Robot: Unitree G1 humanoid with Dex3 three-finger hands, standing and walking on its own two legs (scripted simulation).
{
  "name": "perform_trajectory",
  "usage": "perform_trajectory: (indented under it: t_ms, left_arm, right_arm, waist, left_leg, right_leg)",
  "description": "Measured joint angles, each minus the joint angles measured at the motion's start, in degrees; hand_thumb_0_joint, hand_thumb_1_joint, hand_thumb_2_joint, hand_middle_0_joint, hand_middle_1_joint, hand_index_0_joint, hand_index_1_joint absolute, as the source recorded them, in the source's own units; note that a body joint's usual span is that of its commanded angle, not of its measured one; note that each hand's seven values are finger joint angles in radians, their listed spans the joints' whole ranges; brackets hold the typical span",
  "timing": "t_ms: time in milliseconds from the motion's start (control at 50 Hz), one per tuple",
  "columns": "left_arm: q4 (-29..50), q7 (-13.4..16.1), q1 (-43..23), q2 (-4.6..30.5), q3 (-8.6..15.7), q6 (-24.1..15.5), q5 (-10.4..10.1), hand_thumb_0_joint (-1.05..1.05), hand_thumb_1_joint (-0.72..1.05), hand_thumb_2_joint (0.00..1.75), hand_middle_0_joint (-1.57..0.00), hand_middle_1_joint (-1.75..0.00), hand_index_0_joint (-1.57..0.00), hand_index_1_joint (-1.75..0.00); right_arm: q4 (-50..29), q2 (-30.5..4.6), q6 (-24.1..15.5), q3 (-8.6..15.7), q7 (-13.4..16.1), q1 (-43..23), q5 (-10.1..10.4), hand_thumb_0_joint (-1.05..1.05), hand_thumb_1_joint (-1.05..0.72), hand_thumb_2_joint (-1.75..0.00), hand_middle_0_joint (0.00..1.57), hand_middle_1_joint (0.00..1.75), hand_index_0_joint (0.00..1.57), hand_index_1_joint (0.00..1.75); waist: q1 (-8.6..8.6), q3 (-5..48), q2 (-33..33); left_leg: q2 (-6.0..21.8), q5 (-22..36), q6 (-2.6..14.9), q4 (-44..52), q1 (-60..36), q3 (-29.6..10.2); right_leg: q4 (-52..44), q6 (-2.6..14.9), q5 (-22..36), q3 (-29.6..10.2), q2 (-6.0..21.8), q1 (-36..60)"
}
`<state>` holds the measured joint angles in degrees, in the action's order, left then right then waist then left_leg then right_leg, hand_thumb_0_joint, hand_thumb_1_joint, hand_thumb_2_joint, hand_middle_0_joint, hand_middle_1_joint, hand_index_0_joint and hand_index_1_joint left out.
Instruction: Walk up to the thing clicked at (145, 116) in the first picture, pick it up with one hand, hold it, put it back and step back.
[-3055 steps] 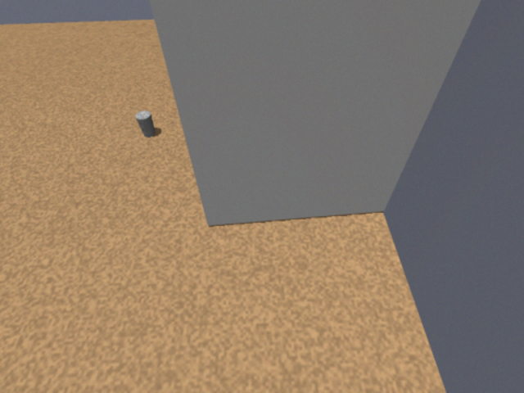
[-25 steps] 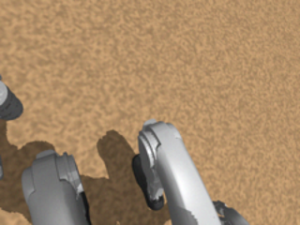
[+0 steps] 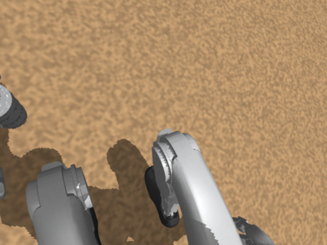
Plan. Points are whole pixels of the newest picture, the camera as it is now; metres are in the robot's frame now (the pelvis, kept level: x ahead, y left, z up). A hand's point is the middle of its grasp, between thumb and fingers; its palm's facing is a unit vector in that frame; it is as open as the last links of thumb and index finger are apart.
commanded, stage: withdraw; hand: left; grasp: from above
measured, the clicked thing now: (2, 109) +0.48 +0.29 -0.25
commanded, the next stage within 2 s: home in 1.06 s
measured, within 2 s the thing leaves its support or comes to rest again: neither
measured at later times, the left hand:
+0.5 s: hand out of the picture +0.48 +0.32 -0.06, palm faces -0.35 -0.06 -0.94, open 14.2 cm
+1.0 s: hand out of the picture +0.45 +0.29 -0.06, palm faces -0.47 -0.04 -0.88, open 13.8 cm
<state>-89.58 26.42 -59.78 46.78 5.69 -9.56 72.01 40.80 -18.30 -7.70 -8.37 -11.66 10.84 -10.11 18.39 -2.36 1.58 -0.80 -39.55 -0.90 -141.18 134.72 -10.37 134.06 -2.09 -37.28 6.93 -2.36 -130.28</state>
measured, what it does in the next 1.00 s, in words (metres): rises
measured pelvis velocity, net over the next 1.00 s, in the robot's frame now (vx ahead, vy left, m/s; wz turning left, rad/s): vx -0.02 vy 0.00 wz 0.08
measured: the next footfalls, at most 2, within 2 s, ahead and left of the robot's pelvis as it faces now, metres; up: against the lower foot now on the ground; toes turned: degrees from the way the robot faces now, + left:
none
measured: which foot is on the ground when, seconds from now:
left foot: down 0.00-1.00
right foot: down 0.00-1.00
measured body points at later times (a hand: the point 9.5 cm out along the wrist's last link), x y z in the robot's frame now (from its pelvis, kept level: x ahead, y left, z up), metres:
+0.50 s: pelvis +0.00 +0.00 +0.05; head +0.23 +0.06 +0.44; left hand +0.50 +0.32 -0.01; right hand +0.07 -0.27 -0.06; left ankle +0.07 +0.13 -0.28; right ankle +0.11 -0.12 -0.28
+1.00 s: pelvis -0.02 +0.00 +0.08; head +0.20 +0.08 +0.46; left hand +0.47 +0.29 -0.01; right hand +0.05 -0.28 -0.02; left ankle +0.07 +0.13 -0.28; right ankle +0.11 -0.12 -0.28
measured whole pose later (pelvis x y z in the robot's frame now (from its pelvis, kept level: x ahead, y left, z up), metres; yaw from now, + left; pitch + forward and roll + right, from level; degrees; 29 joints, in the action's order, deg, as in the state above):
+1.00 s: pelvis -0.02 +0.00 +0.08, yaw +5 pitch +35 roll -7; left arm -84.2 16.2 -60.9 38.3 -3.3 -8.6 70.6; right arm 39.4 -17.4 -0.4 -4.2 -4.9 11.4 -4.3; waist 15.2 6.5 -0.4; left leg -0.8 -35.6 0.4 -125.1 124.7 -5.3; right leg 120.9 -1.9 -35.1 2.8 -1.0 -121.2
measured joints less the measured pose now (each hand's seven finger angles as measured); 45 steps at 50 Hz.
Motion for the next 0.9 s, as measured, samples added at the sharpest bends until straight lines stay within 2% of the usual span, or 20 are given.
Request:
perform_trajectory:
  t_ms: [180, 260, 340, 440, 520, 600, 680, 760, 900]
  left_arm:
    - [0.5, 0.8, 0.4, -0.2, -0.1, 0.0, 0.3, 0.00, -0.53, 1.12, -0.11, -1.12, -0.10, -1.13]
    - [5.2, 0.5, 2.3, -1.7, 0.2, 1.4, -0.5, 0.00, -0.55, 1.07, -0.10, -1.08, -0.10, -1.09]
    - [11.5, -1.3, 4.4, -4.0, 0.0, 3.8, -2.1, 0.00, -0.56, 1.03, -0.10, -1.05, -0.09, -1.06]
    - [16.7, -6.7, 4.9, -5.5, -1.4, 7.1, -4.5, 0.00, -0.56, 1.02, -0.10, -1.02, -0.10, -1.04]
    - [19.7, -13.1, 4.7, -6.2, -4.5, 8.6, -7.1, 0.00, -0.56, 1.02, -0.11, -1.01, -0.10, -1.02]
    - [22.3, -19.1, 5.1, -7.0, -6.8, 8.1, -9.4, 0.00, -0.56, 1.02, -0.11, -1.00, -0.09, -1.02]
    - [23.0, -22.2, 5.5, -8.3, -9.1, 6.4, -10.2, 0.00, -0.55, 1.02, -0.11, -1.00, -0.10, -1.02]
    - [22.3, -21.4, 5.7, -9.4, -10.3, 3.9, -8.9, 0.00, -0.53, 1.01, -0.12, -0.98, -0.11, -1.00]
    - [12.8, -14.7, 2.5, -10.0, -10.7, 1.9, -4.7, 0.00, -0.50, 1.00, -0.14, -0.97, -0.12, -0.99]
  right_arm:
    - [0.2, 0.1, 0.2, 0.1, 0.3, 0.0, 0.1, 0.00, -0.91, -0.91, 0.20, 0.30, 0.20, 0.30]
    - [0.3, 0.8, 0.9, 1.2, 0.3, 0.6, 0.8, 0.00, -0.91, -0.91, 0.20, 0.30, 0.20, 0.30]
    - [0.5, 1.7, 2.5, 3.0, 0.6, 0.9, 2.2, 0.00, -0.92, -0.91, 0.20, 0.30, 0.20, 0.30]
    - [0.1, 2.4, 5.3, 5.1, 1.5, 0.1, 4.2, 0.01, -0.92, -0.91, 0.20, 0.30, 0.20, 0.30]
    - [-0.9, 2.4, 7.5, 6.1, 3.0, -0.2, 5.6, 0.01, -0.92, -0.91, 0.20, 0.30, 0.20, 0.30]
    - [-2.9, 1.9, 9.2, 6.4, 4.6, 0.1, 6.5, 0.00, -0.92, -0.91, 0.20, 0.30, 0.20, 0.30]
    - [-4.1, 0.9, 10.1, 6.2, 6.0, 0.7, 7.3, 0.00, -0.92, -0.91, 0.20, 0.30, 0.20, 0.30]
    - [-4.3, 0.1, 10.5, 5.9, 7.0, 1.3, 7.7, 0.00, -0.92, -0.91, 0.20, 0.30, 0.20, 0.30]
    - [-2.8, 0.1, 9.2, 5.2, 7.2, 0.7, 6.9, 0.00, -0.91, -0.91, 0.20, 0.30, 0.20, 0.30]
  waist:
    - [-0.12, 0.6, 0.1]
    - [-0.57, 1.9, -0.3]
    - [-1.73, 4.4, -1.1]
    - [-3.74, 7.3, -2.7]
    - [-5.63, 9.2, -3.9]
    - [-7.19, 9.9, -4.5]
    - [-7.97, 10.5, -4.0]
    - [-7.77, 10.8, -3.4]
    - [-5.44, 10.4, -2.4]
  left_leg:
    - [0.1, -0.1, -0.01, 0.0, 0.2, 0.0]
    - [0.1, -0.3, -0.05, 0.8, 0.0, 0.6]
    - [0.2, -0.6, -0.08, 2.8, -1.2, 1.7]
    - [0.5, -0.7, 0.22, 7.1, -4.7, 2.9]
    - [0.7, -0.2, 0.55, 11.9, -8.8, 3.9]
    - [0.8, 0.8, 0.84, 16.7, -13.0, 4.5]
    - [0.8, 2.0, 0.98, 20.3, -15.7, 4.8]
    - [0.5, 3.0, 0.96, 21.9, -16.5, 4.8]
    - [0.2, 3.8, 1.16, 20.1, -14.3, 5.0]
  right_leg:
    - [-0.1, 0.02, 0.1, 0.0, -0.1, -0.3]
    - [-0.4, 0.15, -0.4, -0.5, 0.1, -0.3]
    - [-1.5, 0.36, -1.0, -1.4, 0.3, 0.5]
    - [-5.1, 0.39, -1.3, -2.4, 0.4, 3.5]
    - [-9.4, 0.42, -1.0, -3.2, 0.6, 7.4]
    - [-14.0, 0.44, -0.1, -3.6, 0.7, 11.5]
    - [-17.6, 0.53, 1.0, -3.8, 0.8, 14.3]
    - [-19.0, 0.61, 1.7, -3.8, 1.1, 15.3]
    - [-17.1, 0.49, 2.2, -4.0, 1.3, 13.1]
